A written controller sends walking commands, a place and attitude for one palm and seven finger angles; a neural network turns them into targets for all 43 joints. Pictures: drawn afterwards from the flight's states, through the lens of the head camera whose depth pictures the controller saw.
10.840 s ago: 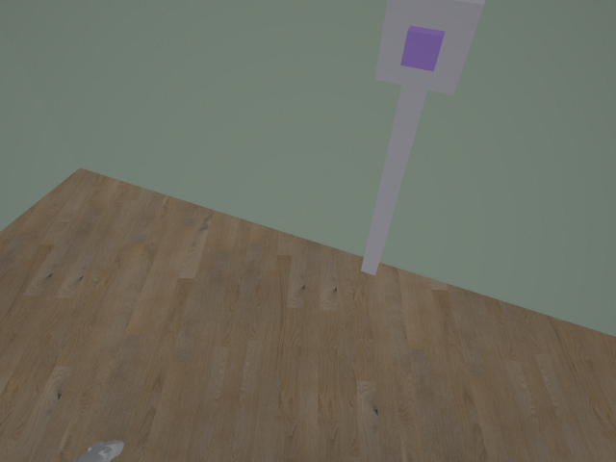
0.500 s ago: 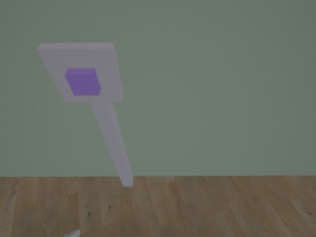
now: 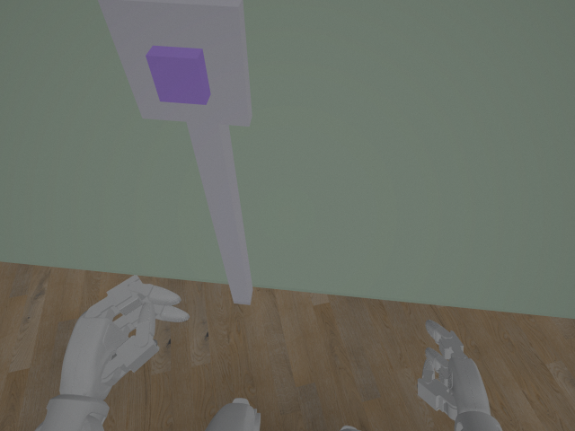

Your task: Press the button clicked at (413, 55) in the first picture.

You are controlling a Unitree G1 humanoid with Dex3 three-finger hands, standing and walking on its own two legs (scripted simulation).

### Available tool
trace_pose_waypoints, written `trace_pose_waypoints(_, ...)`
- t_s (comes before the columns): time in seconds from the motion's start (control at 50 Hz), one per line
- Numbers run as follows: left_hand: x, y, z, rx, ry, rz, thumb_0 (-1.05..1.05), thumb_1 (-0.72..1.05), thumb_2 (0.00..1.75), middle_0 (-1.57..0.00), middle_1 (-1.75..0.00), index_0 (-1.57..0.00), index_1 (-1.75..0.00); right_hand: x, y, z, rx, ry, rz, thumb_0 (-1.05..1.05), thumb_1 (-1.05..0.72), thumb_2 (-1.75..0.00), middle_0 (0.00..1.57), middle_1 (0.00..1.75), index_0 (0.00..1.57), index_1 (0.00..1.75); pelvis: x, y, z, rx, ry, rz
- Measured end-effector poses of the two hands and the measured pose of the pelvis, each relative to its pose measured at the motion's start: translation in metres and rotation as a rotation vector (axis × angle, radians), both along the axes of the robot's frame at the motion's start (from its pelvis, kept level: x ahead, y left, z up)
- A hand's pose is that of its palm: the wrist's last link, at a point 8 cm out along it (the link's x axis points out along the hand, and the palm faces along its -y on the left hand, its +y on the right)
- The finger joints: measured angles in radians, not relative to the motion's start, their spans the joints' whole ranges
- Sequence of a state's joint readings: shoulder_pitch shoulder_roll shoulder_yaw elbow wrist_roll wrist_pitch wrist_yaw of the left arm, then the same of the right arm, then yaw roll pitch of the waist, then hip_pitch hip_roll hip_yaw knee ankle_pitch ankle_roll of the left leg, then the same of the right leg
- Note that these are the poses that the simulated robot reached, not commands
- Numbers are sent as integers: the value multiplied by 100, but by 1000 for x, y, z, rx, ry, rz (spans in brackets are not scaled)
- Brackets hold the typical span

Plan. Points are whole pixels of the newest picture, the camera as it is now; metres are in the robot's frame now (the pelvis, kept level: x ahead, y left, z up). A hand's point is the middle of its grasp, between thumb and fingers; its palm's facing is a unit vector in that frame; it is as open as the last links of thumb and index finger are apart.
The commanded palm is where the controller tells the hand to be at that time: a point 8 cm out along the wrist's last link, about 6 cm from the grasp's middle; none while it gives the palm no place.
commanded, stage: raise the hand and make a fist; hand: left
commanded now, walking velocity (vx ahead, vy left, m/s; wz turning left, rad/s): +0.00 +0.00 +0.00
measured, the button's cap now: (181, 74) +0.55 +0.21 +0.20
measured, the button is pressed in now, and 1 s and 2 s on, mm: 0 0 0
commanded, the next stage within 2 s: aim a knuckle at the button in 1.40 s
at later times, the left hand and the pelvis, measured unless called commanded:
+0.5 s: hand (125, 289) +0.24 +0.21 +0.12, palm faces +0.01 -1.00 -0.06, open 3.1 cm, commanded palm +0.21 +0.27 +0.13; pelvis +0.02 +0.03 +0.03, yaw -2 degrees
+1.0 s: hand (80, 238) +0.26 +0.24 +0.19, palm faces +0.02 -1.00 -0.08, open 3.1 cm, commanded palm +0.23 +0.29 +0.20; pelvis +0.03 +0.03 +0.05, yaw -1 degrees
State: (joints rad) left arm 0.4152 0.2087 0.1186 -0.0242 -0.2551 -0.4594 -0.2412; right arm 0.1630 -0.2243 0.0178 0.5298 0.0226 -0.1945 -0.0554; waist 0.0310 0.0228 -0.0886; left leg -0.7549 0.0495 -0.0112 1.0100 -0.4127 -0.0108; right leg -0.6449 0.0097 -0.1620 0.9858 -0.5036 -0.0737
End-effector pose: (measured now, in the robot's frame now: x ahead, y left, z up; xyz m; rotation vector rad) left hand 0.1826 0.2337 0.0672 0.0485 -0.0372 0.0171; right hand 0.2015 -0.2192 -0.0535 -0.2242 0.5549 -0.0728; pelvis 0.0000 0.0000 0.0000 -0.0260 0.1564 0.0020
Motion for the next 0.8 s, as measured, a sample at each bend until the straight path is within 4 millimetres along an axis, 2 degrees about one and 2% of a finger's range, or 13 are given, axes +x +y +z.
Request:
trace_pose_waypoints(0.08, 20, -3, 8, -5, 54, -74, 1, 90, 90, -90, -106, -90, -107, -31, 11, -11, 47, 87, -41, 1, -90, -90, 21, 30, 20, 30, 0, 5, 8, 1, -11, -10)
trace_pose_waypoints(0.16, 29, 2, 15, -8, 110, -54, 1, 90, 90, -101, -118, -101, -119, -57, 12, -13, 64, 143, -101, 1, -90, -90, 21, 30, 20, 30, 5, 11, 18, 8, -22, -27)
trace_pose_waypoints(0.22, 31, 8, 24, 3, 100, -26, 1, 90, 90, -110, -127, -109, -128, -69, 8, -11, 50, 165, -127, 1, -90, -90, 21, 30, 20, 30, 8, 16, 22, 11, -28, -34)
trace_pose_waypoints(0.28, 32, 14, 32, 12, 77, -12, 1, 90, 90, -117, -135, -116, -136, -72, 2, -7, 24, 169, -135, 1, -90, -90, 21, 30, 20, 30, 11, 20, 25, 10, -34, -35)
trace_pose_waypoints(0.36, 34, 19, 39, 17, 58, -17, 1, 90, 90, -124, -142, -123, -143, -64, -4, 1, -8, 145, -132, 1, -90, -90, 21, 30, 20, 30, 15, 26, 28, 8, -41, -33)
trace_pose_waypoints(0.46, 38, 25, 50, 15, 42, -14, 1, 90, 90, -128, -147, -127, -148, -40, -1, 17, -21, 74, -114, 1, -91, -90, 20, 30, 20, 30, 20, 31, 32, 6, -57, -30)
trace_pose_waypoints(0.64, 45, 36, 76, 20, 9, -1, 1, 90, 90, -130, -149, -130, -150, 3, 26, 40, 18, -35, -30, 1, -91, -90, 20, 30, 20, 30, 28, 34, 40, 3, -94, -21)
trace_pose_waypoints(0.8, 51, 48, 96, 23, 8, 7, 1, 90, 90, -130, -150, -130, -150, 12, 43, 46, 45, -40, 19, 1, -90, -90, 21, 30, 20, 30, 30, 34, 48, 3, -128, -13)
